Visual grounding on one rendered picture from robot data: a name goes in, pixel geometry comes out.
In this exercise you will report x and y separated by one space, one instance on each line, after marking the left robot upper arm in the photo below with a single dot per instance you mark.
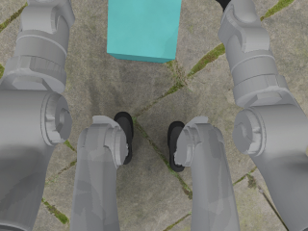
32 123

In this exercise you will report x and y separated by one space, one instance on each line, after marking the robot right hand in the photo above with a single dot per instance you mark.
223 3

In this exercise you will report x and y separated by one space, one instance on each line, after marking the robot left forearm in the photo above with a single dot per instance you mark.
41 47

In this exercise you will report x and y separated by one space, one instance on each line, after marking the robot left thigh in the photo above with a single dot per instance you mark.
94 206

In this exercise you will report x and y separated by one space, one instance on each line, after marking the robot thigh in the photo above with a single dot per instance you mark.
94 206
214 206

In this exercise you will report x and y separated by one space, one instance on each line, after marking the right robot upper arm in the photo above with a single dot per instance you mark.
276 137

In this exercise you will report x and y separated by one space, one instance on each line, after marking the carton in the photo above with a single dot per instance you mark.
143 30

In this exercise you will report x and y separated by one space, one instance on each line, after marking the robot right thigh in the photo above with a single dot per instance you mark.
214 206

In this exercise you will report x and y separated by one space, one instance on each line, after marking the robot right forearm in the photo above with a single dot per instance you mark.
250 58

